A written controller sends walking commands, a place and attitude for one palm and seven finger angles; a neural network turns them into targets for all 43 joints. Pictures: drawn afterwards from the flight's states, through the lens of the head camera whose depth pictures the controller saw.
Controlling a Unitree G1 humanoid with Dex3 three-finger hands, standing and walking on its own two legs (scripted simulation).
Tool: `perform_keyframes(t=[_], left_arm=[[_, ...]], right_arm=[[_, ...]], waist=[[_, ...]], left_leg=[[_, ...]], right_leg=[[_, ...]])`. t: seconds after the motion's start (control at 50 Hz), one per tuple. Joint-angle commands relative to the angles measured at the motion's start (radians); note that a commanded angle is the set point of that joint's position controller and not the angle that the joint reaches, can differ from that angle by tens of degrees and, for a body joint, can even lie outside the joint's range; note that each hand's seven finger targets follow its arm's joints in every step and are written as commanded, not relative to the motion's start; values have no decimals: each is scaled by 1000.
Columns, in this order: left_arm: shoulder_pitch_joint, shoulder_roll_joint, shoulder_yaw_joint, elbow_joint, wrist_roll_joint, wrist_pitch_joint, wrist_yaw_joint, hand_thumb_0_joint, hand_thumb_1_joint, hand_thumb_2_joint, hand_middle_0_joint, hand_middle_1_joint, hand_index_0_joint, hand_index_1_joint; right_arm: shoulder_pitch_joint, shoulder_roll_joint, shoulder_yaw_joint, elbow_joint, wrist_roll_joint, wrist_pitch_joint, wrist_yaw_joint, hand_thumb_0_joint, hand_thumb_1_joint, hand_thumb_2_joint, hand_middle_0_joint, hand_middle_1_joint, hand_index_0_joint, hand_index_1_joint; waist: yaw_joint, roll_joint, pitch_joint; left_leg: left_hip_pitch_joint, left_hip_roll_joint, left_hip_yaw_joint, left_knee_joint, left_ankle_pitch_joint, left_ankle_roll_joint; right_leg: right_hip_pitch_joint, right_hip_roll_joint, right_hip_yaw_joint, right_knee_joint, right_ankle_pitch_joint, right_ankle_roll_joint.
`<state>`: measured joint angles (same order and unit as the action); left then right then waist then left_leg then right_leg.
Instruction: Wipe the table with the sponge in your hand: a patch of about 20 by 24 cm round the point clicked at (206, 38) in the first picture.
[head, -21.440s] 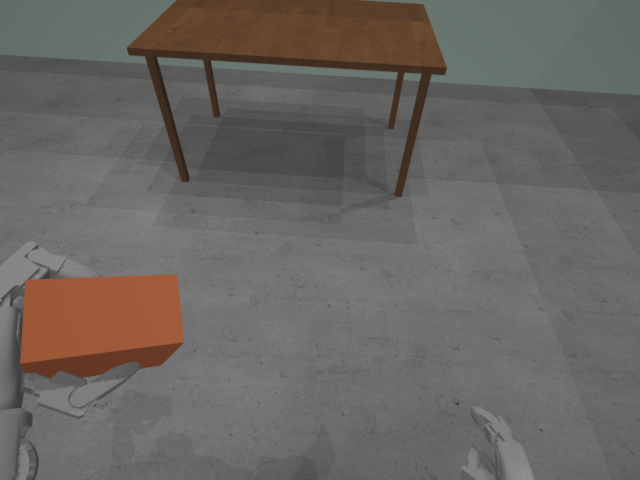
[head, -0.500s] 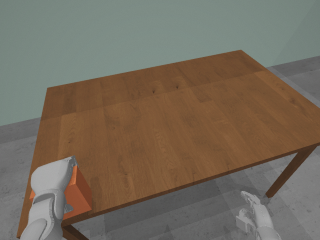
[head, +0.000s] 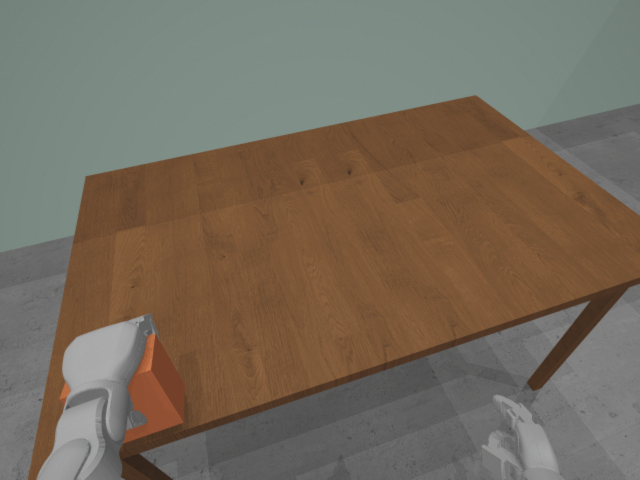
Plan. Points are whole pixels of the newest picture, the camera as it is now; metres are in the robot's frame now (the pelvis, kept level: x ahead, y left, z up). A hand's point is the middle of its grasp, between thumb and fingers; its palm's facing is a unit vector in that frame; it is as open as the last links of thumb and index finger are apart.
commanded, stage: move the sponge above the wiping area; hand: left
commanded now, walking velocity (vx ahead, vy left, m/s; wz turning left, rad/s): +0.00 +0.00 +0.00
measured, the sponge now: (135, 399) +0.21 +0.30 -0.04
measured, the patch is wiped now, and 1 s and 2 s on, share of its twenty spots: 0.00 0.00 0.00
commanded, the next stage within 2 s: none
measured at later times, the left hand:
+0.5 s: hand (136, 378) +0.22 +0.28 +0.00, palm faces -0.11 -0.13 -0.99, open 10.7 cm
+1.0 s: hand (133, 374) +0.22 +0.28 +0.02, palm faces -0.01 -0.08 -1.00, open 10.7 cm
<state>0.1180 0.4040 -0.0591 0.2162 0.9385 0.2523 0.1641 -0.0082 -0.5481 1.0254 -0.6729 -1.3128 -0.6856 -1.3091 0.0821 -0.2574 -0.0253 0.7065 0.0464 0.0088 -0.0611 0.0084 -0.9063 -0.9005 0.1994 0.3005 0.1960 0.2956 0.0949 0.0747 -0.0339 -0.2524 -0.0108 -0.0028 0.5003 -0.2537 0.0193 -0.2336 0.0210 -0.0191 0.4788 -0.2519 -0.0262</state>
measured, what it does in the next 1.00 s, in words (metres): stands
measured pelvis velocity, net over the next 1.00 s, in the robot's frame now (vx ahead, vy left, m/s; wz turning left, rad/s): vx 0.00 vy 0.00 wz -0.01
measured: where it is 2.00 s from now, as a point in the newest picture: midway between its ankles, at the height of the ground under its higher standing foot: outside the picture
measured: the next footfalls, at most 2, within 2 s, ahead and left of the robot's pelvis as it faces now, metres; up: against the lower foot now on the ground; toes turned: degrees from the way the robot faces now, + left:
none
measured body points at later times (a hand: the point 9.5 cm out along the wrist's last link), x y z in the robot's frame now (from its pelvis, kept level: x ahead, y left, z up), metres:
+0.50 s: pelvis +0.00 +0.00 +0.00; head +0.00 -0.02 +0.45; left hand +0.22 +0.28 +0.06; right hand +0.24 -0.21 -0.08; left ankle +0.01 +0.11 -0.74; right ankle +0.00 -0.11 -0.74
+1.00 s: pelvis +0.00 +0.00 +0.00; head -0.01 -0.03 +0.45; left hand +0.21 +0.28 +0.08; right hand +0.23 -0.22 -0.09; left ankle +0.01 +0.11 -0.74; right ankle +0.00 -0.11 -0.74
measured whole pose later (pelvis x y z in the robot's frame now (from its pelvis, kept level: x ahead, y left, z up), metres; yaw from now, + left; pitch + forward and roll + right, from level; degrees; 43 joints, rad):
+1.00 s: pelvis +0.00 +0.00 +0.00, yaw +0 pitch -1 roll -1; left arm 0.18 0.40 -0.08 0.09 0.99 0.21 0.23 -0.01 -0.55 1.03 -0.68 -1.31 -0.69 -1.30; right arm 0.06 -0.25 -0.02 0.70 0.03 0.02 -0.05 0.01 -0.91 -0.90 0.20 0.30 0.20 0.30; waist 0.12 0.07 -0.03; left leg -0.23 0.00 0.00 0.50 -0.26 0.01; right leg -0.21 0.03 -0.01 0.47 -0.25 -0.03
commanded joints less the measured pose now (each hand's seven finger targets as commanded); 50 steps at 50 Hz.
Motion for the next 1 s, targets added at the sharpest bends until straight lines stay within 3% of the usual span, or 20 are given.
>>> perform_keyframes(t=[0.0, 0.04, 0.06, 0.14, 0.2, 0.24, 0.3, 0.36, 0.44, 0.46, 0.54, 0.56, 0.64, 0.68, 0.78, 0.84, 0.86, 0.92, 0.94, 0.98], left_arm=[[-228, 212, 111, -321, 61, -72, 91, 0, 100, 1300, -1200, -1600, -1200, -1600], [-230, 288, 194, -305, 69, -58, 120, 0, 100, 1300, -1200, -1600, -1200, -1600], [-216, 242, 164, -297, 63, -46, 130, 0, 100, 1300, -1200, -1600, -1200, -1600], [-199, 268, 198, -251, 48, 30, 140, 0, 100, 1300, -1200, -1600, -1200, -1600], [-184, 173, 89, -242, 32, 81, 104, 0, 100, 1300, -1200, -1600, -1200, -1600], [-196, 177, 80, -232, 18, 98, 70, 0, 100, 1300, -1200, -1600, -1200, -1600], [-200, 124, 3, -249, 23, 85, 22, 0, 100, 1300, -1200, -1600, -1200, -1600], [-281, 179, 42, -274, 37, 34, 12, 0, 100, 1300, -1200, -1600, -1200, -1600], [-269, 289, 164, -350, 84, -35, 66, 0, 100, 1300, -1200, -1600, -1200, -1600], [-268, 245, 133, -368, 89, -43, 82, 0, 100, 1300, -1200, -1600, -1200, -1600], [-193, 287, 211, -327, 81, -2, 134, 0, 100, 1300, -1200, -1600, -1200, -1600], [-164, 193, 134, -314, 63, 21, 130, 0, 100, 1300, -1200, -1600, -1200, -1600], [-115, 179, 118, -214, 7, 108, 90, 0, 100, 1300, -1200, -1600, -1200, -1600], [-130, 124, 38, -222, 1, 128, 49, 0, 100, 1300, -1200, -1600, -1200, -1600], [-213, 181, 51, -298, 34, 48, 13, 0, 100, 1300, -1200, -1600, -1200, -1600], [-233, 295, 164, -408, 69, -37, 57, 0, 100, 1300, -1200, -1600, -1200, -1600], [-223, 241, 123, -418, 80, -52, 75, 0, 100, 1300, -1200, -1600, -1200, -1600], [-205, 255, 167, -362, 94, -50, 133, 0, 100, 1300, -1200, -1600, -1200, -1600], [-182, 284, 211, -348, 80, -29, 146, 0, 100, 1300, -1200, -1600, -1200, -1600], [-180, 220, 160, -275, 54, 16, 144, 0, 100, 1300, -1200, -1600, -1200, -1600]], right_arm=[[-179, -97, -32, -175, -20, -72, -2, 0, -900, -900, 200, 300, 200, 300], [-189, -108, -32, -161, -23, -62, -3, 0, -900, -900, 200, 300, 200, 300], [-179, -99, -32, -166, -18, -59, -2, 0, -900, -900, 200, 300, 200, 300], [-227, -108, -25, -153, -4, -37, 1, 0, -900, -900, 200, 300, 200, 300], [-242, -102, -16, -166, 5, -33, 6, 0, -900, -900, 200, 300, 200, 300], [-246, -107, -14, -165, 7, -26, 1, 0, -900, -900, 200, 300, 200, 300], [-234, -101, -7, -179, 3, -29, 3, 0, -900, -900, 200, 300, 200, 300], [-209, -102, -10, -176, -7, -33, -7, 0, -900, -900, 200, 300, 200, 300], [-201, -102, -19, -172, -27, -39, -7, 0, -900, -900, 200, 300, 200, 300], [-197, -91, -18, -177, -26, -41, -6, 0, -900, -900, 200, 300, 200, 300], [-220, -105, -21, -164, -21, -31, 6, 0, -900, -900, 200, 300, 200, 300], [-216, -90, -20, -172, -11, -30, 9, 0, -900, -900, 200, 300, 200, 300], [-253, -110, -15, -162, 8, -15, 9, 0, -900, -900, 200, 300, 200, 300], [-254, -104, -9, -176, 13, -9, 8, 0, -900, -900, 200, 300, 200, 300], [-222, -103, -13, -182, -3, -30, -2, 0, -900, -900, 200, 300, 200, 300], [-206, -103, -23, -179, -24, -43, -7, 0, -900, -900, 200, 300, 200, 300], [-200, -90, -21, -182, -28, -48, -6, 0, -900, -900, 200, 300, 200, 300], [-206, -97, -28, -161, -29, -46, 1, 0, -900, -900, 200, 300, 200, 300], [-216, -102, -25, -163, -25, -41, 1, 0, -900, -900, 200, 300, 200, 300], [-228, -97, -24, -154, -6, -36, 2, 0, -900, -900, 200, 300, 200, 300]], waist=[[12, 28, -223], [25, 15, -203], [18, 6, -205], [35, -11, -177], [20, -16, -181], [6, -34, -146], [-5, -38, -146], [-10, -44, -158], [28, 26, -228], [23, 52, -246], [43, 45, -214], [30, 28, -200], [27, -57, -125], [10, -87, -127], [-2, -46, -175], [26, 33, -237], [22, 53, -249], [25, 56, -207], [37, 46, -177], [28, -17, -142]], left_leg=[[121, -7, -81, -41, 251, 21], [114, -8, -83, -46, 249, 15], [95, -7, -74, -50, 234, 16], [85, -13, -69, -71, 218, 7], [94, -13, -64, -76, 235, 9], [91, -16, -70, -82, 201, 13], [94, -19, -75, -74, 209, 22], [99, -19, -75, -70, 173, 29], [132, -14, -88, -59, 248, 16], [136, -12, -78, -56, 266, 15], [121, -11, -87, -64, 291, -1], [103, -8, -73, -69, 286, 1], [76, -12, -66, -94, 203, 7], [68, -16, -61, -93, 191, 16], [97, -25, -63, -64, 187, 33], [134, -20, -80, -52, 238, 27], [144, -18, -75, -44, 256, 26], [135, -13, -73, -40, 261, 10], [118, -13, -85, -57, 233, 7], [91, -12, -68, -70, 195, 9]], right_leg=[[22, 5, 73, -54, 192, -53], [26, 11, 101, -63, 197, -60], [38, 7, 77, -57, 189, -54], [56, 5, 105, -76, 177, -58], [63, 0, 69, -75, 199, -49], [49, 6, 84, -92, 161, -50], [41, 3, 60, -86, 174, -47], [28, 9, 64, -88, 136, -47], [59, 15, 101, -70, 196, -63], [68, 10, 79, -60, 209, -59], [70, 15, 111, -67, 233, -71], [77, 8, 74, -62, 234, -61], [65, 6, 91, -98, 170, -53], [69, 0, 71, -95, 171, -44], [61, 5, 84, -86, 172, -46], [79, 13, 116, -71, 211, -60], [71, 9, 90, -63, 217, -57], [34, 10, 110, -72, 211, -67], [38, 14, 123, -83, 182, -70], [37, 8, 100, -91, 155, -59]])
